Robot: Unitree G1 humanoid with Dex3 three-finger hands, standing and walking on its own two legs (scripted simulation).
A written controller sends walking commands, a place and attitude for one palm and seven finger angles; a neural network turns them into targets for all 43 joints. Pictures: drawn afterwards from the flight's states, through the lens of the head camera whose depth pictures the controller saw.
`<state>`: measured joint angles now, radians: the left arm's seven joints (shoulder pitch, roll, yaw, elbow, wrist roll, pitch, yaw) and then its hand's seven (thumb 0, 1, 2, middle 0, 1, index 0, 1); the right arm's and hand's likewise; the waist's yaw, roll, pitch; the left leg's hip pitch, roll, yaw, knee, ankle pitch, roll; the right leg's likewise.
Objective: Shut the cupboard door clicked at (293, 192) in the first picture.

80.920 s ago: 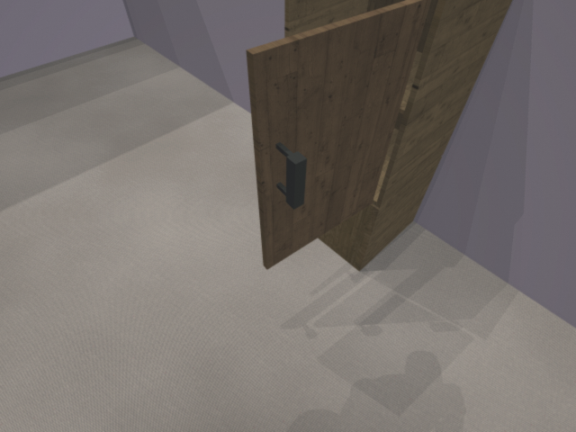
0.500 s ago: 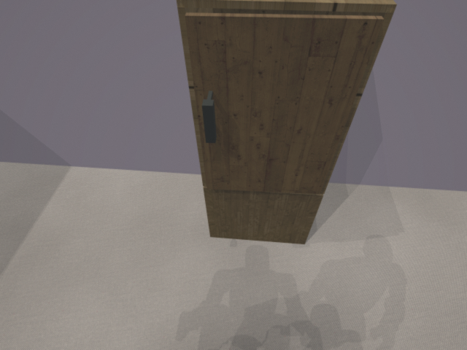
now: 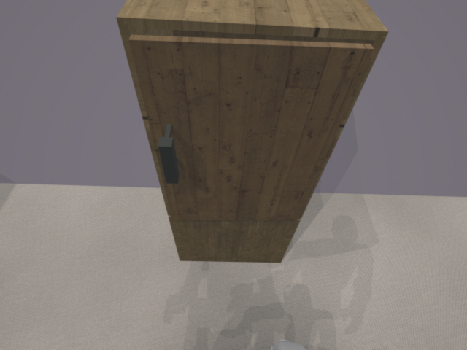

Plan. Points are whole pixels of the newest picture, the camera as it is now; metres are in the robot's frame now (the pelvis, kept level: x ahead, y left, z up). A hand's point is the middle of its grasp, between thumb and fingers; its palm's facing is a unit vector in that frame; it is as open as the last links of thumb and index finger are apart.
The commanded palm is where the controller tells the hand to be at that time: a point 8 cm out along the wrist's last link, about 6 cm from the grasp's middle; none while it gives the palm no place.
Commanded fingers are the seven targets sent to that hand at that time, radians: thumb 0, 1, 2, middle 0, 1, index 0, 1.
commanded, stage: come to a stop and stand still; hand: left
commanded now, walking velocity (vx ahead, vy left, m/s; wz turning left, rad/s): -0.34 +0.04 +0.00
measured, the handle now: (170, 153) +0.50 +0.17 +0.00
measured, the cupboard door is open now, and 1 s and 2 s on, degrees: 2 2 2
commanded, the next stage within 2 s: look again from close up in 0.96 s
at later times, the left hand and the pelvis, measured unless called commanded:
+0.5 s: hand out of the picture +0.11 +0.17 -0.19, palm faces +0.07 -0.97 -0.23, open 7.4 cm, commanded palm none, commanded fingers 0.00 0.90 0.90 -0.20 -0.30 -0.20 -0.30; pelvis +0.05 -0.02 -0.01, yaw +2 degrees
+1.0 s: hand out of the picture +0.07 +0.20 -0.17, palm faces +0.01 -0.97 -0.23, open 7.4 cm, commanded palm none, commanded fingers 0.00 0.90 0.90 -0.20 -0.30 -0.20 -0.30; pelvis +0.04 +0.02 +0.00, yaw +0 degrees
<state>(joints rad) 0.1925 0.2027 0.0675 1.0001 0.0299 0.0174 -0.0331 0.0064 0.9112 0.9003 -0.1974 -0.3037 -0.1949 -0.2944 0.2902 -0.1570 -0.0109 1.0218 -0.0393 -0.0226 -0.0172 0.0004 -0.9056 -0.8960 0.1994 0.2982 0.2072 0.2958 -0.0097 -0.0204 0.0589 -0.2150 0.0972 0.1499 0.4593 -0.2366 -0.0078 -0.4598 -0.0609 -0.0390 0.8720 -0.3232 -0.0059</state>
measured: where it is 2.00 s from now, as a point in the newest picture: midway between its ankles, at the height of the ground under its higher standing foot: outside the picture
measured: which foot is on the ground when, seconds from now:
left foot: down 0.00-0.12, up 0.14-0.48, down 0.50-1.00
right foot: up 0.00-0.08, down 0.10-1.00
